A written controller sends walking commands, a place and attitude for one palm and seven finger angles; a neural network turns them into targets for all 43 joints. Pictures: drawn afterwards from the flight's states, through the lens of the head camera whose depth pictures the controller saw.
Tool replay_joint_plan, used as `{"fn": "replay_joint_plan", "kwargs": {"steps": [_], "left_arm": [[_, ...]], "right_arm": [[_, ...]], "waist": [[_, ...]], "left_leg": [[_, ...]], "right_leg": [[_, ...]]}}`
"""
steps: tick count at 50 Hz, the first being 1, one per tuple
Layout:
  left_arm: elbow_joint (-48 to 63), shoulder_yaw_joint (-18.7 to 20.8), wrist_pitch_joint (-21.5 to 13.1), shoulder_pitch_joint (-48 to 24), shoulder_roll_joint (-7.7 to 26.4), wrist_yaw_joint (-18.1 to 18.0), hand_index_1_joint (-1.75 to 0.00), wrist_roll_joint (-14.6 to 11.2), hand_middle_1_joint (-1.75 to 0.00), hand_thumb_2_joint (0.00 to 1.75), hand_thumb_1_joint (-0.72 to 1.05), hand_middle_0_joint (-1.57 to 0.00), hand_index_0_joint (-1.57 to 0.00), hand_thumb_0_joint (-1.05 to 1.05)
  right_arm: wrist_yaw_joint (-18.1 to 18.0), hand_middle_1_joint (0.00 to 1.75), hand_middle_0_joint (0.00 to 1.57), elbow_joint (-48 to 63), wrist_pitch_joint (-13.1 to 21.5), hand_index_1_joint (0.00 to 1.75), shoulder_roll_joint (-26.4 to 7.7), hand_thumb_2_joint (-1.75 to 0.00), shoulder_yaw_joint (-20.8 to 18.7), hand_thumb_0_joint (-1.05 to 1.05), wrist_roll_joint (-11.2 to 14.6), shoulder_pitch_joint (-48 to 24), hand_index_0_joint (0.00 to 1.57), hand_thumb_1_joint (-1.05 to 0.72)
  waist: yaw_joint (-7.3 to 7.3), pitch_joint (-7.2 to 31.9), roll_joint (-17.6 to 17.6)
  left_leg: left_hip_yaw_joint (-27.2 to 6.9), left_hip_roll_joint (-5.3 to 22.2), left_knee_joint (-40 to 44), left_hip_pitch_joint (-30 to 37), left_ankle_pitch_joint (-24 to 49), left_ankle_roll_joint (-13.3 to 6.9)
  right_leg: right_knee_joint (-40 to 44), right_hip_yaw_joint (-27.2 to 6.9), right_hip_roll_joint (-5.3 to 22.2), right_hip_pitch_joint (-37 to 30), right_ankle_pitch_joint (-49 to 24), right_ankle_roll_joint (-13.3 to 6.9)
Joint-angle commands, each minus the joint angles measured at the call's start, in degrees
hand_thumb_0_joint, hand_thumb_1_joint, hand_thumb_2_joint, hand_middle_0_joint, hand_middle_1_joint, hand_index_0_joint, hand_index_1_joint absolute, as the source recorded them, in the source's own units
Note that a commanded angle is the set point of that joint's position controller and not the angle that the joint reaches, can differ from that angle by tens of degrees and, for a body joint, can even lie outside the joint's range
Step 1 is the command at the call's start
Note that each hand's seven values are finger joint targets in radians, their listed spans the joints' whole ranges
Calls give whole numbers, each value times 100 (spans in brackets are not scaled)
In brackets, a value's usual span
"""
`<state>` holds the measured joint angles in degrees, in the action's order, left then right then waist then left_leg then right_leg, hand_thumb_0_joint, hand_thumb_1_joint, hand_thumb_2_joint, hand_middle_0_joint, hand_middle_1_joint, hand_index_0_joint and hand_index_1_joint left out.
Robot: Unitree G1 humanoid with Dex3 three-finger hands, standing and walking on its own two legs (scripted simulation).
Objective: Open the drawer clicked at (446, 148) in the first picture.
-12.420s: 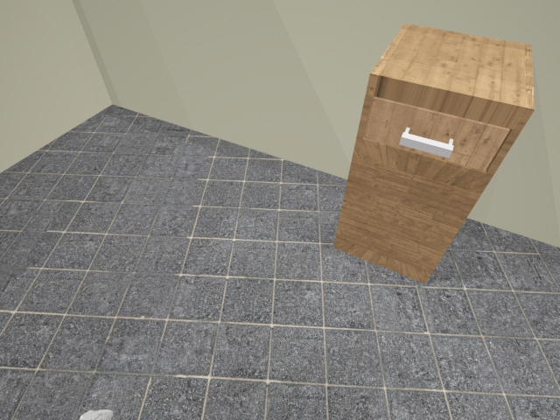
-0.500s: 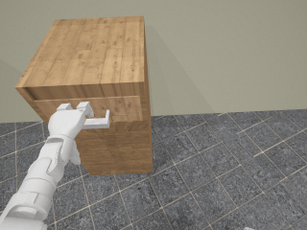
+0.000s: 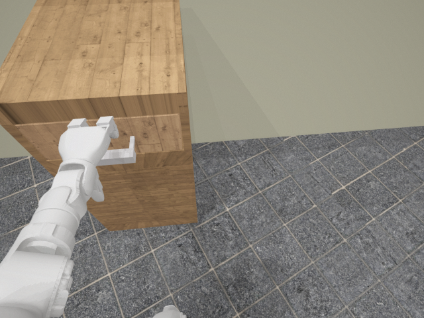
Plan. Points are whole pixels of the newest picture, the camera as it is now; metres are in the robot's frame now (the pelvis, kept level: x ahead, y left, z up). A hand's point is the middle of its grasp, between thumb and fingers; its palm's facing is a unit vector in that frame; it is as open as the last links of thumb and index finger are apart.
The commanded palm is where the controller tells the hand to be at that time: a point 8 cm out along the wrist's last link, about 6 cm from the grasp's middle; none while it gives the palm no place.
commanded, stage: move the hooked fingers above the handle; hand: left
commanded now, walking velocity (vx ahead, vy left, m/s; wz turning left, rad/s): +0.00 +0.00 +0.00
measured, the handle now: (106, 149) +0.50 +0.25 -0.06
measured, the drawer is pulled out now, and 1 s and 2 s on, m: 0.00 0.00 0.00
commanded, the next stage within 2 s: lower the fingers behind the handle in 0.72 s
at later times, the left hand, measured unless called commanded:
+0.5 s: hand (90, 163) +0.43 +0.25 +0.01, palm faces -0.07 -0.05 -1.00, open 13.8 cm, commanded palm +0.42 +0.24 +0.06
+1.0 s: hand (96, 164) +0.43 +0.24 -0.01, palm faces -0.10 -0.05 -0.99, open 13.8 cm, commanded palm +0.43 +0.23 +0.05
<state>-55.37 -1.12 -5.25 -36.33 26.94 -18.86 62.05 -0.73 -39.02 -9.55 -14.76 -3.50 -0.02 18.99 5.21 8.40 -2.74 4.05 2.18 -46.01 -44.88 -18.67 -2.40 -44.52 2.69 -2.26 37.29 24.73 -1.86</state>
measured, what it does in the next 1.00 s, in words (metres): stands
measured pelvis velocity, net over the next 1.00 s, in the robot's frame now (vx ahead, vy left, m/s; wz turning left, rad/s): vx -0.01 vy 0.01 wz -0.01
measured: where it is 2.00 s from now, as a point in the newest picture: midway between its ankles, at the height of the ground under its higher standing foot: outside the picture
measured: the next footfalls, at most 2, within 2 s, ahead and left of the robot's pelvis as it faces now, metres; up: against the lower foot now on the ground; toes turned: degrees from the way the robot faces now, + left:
none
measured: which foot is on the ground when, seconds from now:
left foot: down 0.00-1.00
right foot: down 0.00-1.00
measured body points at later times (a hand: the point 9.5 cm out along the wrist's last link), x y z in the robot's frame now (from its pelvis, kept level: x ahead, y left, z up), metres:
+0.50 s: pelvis -0.01 +0.01 +0.00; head +0.06 +0.01 +0.45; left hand +0.42 +0.25 +0.06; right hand +0.02 -0.26 -0.13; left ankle +0.03 +0.09 -0.70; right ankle -0.04 -0.10 -0.70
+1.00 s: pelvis -0.01 +0.01 +0.00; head +0.07 +0.02 +0.44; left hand +0.43 +0.24 +0.05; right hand +0.01 -0.26 -0.13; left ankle +0.03 +0.10 -0.70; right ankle -0.04 -0.10 -0.70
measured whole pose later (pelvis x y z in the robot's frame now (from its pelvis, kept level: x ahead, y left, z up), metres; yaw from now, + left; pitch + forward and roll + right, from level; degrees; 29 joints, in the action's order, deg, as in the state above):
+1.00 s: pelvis -0.01 +0.01 +0.00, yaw +0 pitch +18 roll -3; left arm -58.4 -2.2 -4.3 -38.1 26.4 -19.9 62.0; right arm -0.7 -39.5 -9.4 -14.3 -3.0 -0.3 20.3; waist 5.8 8.6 -3.0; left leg 4.0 2.2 -47.6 -47.1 -18.7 -3.3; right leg -45.2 2.6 -2.3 39.0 24.2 -1.0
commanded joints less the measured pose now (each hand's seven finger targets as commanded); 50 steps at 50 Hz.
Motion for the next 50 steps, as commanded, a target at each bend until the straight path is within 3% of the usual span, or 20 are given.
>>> {"fn": "replay_joint_plan", "kwargs": {"steps": [1,5,6,10,13,15,18,20,21,23,24,25,27,31,32,35,42,45,48,50], "left_arm": [[819,507,9,-2430,1553,-325,-120,-10,-120,30,-50,-30,-30,0],[1099,541,-79,-2425,1535,-333,-120,-26,-120,30,-50,-30,-30,0],[1042,461,-59,-2243,1358,-348,-120,-43,-120,30,-50,-30,-30,0],[977,469,-2,-2231,1335,-444,-120,-41,-120,30,-50,-30,-30,0],[902,623,96,-2102,1545,-520,-120,-11,-120,30,-50,-30,-30,0],[970,613,93,-2121,1544,-537,-120,15,-120,30,-50,-30,-30,0],[1006,362,119,-2141,1239,-508,-120,-51,-120,30,-50,-30,-30,0],[893,439,104,-2173,1379,-466,-120,-55,-120,30,-50,-30,-30,0],[881,316,110,-2177,1224,-431,-120,-112,-120,30,-50,-30,-30,0],[918,298,77,-2314,1286,-392,-120,-68,-120,30,-50,-30,-30,0],[968,158,50,-2521,1142,-370,-120,-70,-120,30,-50,-30,-30,0],[860,21,48,-2518,951,-360,-120,-70,-120,30,-50,-30,-30,0],[846,212,6,-2580,1209,-371,-120,-99,-120,30,-50,-30,-30,0],[929,128,-59,-2842,1128,-413,-120,-33,-120,30,-50,-30,-30,0],[840,196,-30,-2794,1161,-449,-120,-45,-120,30,-50,-30,-30,0],[886,333,29,-2640,1252,-504,-120,-11,-120,30,-50,-30,-30,0],[665,347,243,-2399,1326,-414,-120,-25,-120,30,-50,-30,-30,0],[729,321,122,-2357,1272,-347,-120,-26,-120,30,-50,-30,-30,0],[698,202,16,-2477,1128,-367,-120,-22,-120,30,-50,-30,-30,0],[823,255,-87,-2620,1184,-436,-120,30,-120,30,-50,-30,-30,0]], "right_arm": [[-52,30,20,362,125,30,-923,-90,-340,0,-30,644,20,-90],[-18,30,20,357,93,30,-921,-90,-352,0,-51,688,20,-90],[-17,30,20,356,87,30,-896,-90,-369,0,-59,692,20,-90],[12,30,20,315,57,30,-929,-90,-377,0,-44,663,20,-90],[-14,30,20,341,37,30,-940,-90,-348,0,-23,606,20,-90],[-12,30,20,354,42,30,-925,-90,-340,0,-12,574,20,-90],[-18,30,20,375,73,30,-903,-90,-342,0,-5,526,20,-90],[-25,30,20,360,80,30,-925,-90,-323,0,15,535,20,-90],[-44,30,20,371,97,30,-910,-90,-326,0,8,521,20,-90],[-55,30,20,377,108,30,-921,-90,-306,0,27,498,20,-90],[-49,30,20,378,124,30,-899,-90,-301,0,18,496,20,-90],[-45,30,20,353,146,30,-891,-90,-317,0,19,526,20,-90],[-59,30,20,350,170,30,-921,-90,-303,0,5,542,20,-90],[-51,30,20,368,198,30,-901,-90,-300,0,-15,543,20,-90],[-52,30,20,352,201,30,-907,-90,-304,0,-34,563,20,-90],[-22,30,20,389,176,30,-908,-90,-326,0,-51,580,20,-90],[-40,30,20,414,102,30,-919,-90,-291,0,-10,586,20,-90],[-54,30,20,383,101,30,-907,-90,-297,0,-15,621,20,-90],[-70,30,20,328,129,30,-905,-90,-310,0,-33,641,20,-90],[-57,30,20,301,143,30,-904,-90,-316,0,-52,669,20,-90]], "waist": [[80,2232,-141],[3,2566,-419],[-18,2490,-447],[33,2327,-183],[-35,2104,-102],[-68,2172,-265],[7,2029,-287],[42,1949,-81],[77,1809,-39],[99,1802,-74],[159,1765,-246],[211,1714,-129],[178,1729,-151],[204,1981,-354],[189,1928,-296],[81,2318,-403],[58,2131,-95],[75,2122,-141],[178,1830,-150],[161,2054,-330]], "left_leg": [[-317,-207,96,2088,2021,-104],[-373,-167,100,2373,2276,-63],[-374,-165,109,2417,2297,-54],[-396,-128,191,2390,2189,-71],[-364,-138,294,2222,1997,-81],[-381,-123,346,2381,2036,-67],[-381,-116,395,2478,1910,-68],[-403,-111,428,2412,1818,-85],[-385,-117,440,2368,1709,-90],[-406,-125,454,2352,1598,-94],[-441,-127,448,2430,1618,-84],[-459,-116,439,2463,1504,-87],[-456,-132,410,2387,1390,-94],[-507,-140,292,2473,1480,-64],[-504,-125,267,2473,1545,-67],[-510,-119,173,2636,1941,-41],[-407,-148,235,2244,1819,-74],[-424,-134,217,2303,1898,-72],[-464,-116,189,2194,1638,-75],[-512,-108,124,2283,1680,-57]], "right_leg": [[491,-240,-159,-78,-2119,-34],[427,-191,-204,-37,-2138,-56],[434,-160,-220,-13,-2091,-76],[527,-133,-226,38,-1961,-48],[586,-126,-218,-92,-1864,-62],[591,-120,-215,-64,-1810,-73],[679,-112,-213,-10,-1680,-71],[719,-119,-202,-18,-1629,-50],[749,-113,-193,-28,-1567,-54],[767,-132,-177,59,-1466,-53],[754,-124,-172,185,-1413,-68],[760,-102,-179,307,-1300,-50],[763,-130,-170,302,-1239,-54],[616,-110,-176,504,-1238,-61],[608,-88,-184,511,-1271,-74],[490,-71,-209,423,-1500,-78],[588,-123,-205,65,-1707,-46],[567,-119,-212,143,-1736,-48],[567,-104,-209,443,-1440,-62],[451,-100,-213,608,-1384,-69]]}}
